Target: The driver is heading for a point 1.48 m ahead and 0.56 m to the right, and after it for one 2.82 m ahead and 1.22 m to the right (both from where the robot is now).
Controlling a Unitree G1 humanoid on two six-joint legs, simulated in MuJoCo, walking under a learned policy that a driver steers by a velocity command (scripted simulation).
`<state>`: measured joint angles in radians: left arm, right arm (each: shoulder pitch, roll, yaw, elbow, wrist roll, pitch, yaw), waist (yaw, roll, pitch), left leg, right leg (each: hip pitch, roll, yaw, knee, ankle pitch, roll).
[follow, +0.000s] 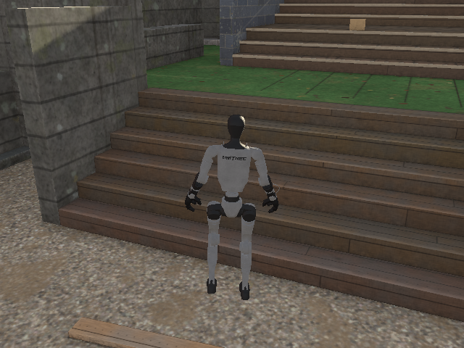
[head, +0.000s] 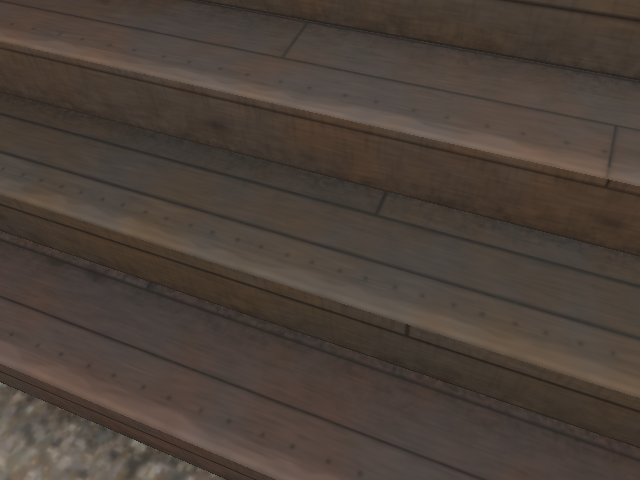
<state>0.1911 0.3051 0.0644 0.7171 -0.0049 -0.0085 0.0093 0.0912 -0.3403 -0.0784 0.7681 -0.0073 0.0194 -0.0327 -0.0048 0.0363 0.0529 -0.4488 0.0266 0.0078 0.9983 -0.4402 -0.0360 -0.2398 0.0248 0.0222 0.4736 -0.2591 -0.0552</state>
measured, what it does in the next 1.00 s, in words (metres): climbs, turning right: left foot, then right foot 0.17 m higher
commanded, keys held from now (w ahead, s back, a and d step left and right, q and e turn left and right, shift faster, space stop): w+e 0.88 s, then w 0.12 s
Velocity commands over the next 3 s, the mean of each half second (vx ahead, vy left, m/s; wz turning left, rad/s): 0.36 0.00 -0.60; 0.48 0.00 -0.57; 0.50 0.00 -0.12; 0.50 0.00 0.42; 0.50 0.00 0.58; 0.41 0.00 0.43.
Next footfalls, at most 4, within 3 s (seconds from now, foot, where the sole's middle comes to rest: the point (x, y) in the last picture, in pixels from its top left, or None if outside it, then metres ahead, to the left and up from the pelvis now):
0.30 left None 0.15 0.12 -0.78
0.82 right None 0.34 -0.31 -0.61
1.34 left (555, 296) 0.66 -0.36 -0.45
1.84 right None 0.80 -0.72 -0.28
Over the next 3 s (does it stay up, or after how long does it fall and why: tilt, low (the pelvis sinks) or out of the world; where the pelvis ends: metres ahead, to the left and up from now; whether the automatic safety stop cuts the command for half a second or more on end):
stays up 1.32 -0.58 0.74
